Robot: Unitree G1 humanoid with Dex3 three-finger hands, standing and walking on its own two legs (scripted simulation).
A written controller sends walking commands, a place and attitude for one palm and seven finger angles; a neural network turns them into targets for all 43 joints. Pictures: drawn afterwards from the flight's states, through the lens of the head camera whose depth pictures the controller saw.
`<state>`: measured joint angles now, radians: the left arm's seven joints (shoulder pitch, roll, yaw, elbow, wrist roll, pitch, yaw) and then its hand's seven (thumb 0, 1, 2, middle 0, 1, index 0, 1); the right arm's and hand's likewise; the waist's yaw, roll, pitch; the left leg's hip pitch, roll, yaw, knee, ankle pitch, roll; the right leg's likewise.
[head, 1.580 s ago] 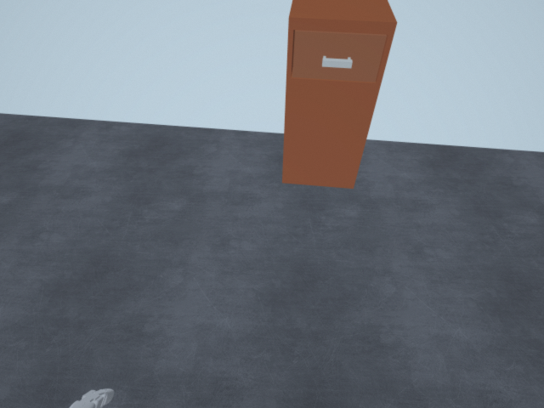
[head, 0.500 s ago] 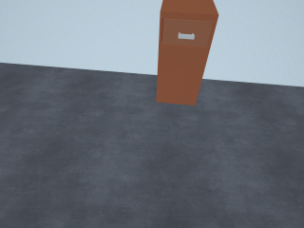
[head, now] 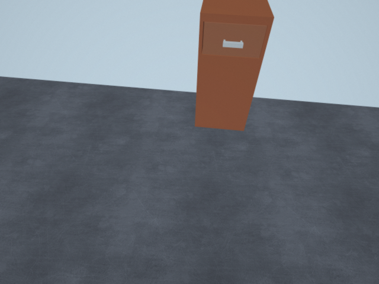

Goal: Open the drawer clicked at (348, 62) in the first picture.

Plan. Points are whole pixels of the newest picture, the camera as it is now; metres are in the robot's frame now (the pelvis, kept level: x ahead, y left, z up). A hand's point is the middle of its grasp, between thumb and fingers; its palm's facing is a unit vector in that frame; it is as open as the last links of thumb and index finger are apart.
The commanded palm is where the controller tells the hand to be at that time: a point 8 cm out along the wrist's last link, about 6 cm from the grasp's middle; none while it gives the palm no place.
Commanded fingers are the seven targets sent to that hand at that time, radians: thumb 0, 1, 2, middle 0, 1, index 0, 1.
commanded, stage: walk to a spot facing it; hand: left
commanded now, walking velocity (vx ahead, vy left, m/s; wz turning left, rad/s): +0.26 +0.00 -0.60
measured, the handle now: (232, 43) +1.34 -0.17 -0.08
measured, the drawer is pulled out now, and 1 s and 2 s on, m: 0.00 0.00 0.00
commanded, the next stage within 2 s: turn to face it in 1.74 s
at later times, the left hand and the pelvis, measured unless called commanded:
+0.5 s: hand out of the picture +0.09 +0.15 -0.17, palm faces -0.14 -0.97 -0.20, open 7.4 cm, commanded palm none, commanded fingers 0.00 0.90 0.90 -0.20 -0.30 -0.20 -0.30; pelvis +0.09 -0.04 -0.01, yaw -14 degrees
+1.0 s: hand (148, 183) +0.45 +0.16 -0.18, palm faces -0.44 -0.87 -0.20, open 7.4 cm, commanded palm none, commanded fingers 0.00 0.90 0.90 -0.20 -0.30 -0.20 -0.30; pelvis +0.30 +0.00 -0.01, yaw -32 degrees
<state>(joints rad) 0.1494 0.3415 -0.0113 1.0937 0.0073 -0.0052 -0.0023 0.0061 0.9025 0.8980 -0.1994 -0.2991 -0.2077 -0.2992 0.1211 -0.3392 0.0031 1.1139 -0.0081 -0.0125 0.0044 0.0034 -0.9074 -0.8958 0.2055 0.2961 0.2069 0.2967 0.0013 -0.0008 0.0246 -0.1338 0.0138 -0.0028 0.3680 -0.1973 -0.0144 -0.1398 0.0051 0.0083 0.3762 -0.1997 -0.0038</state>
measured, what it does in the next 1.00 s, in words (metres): walks ahead, turning right: left foot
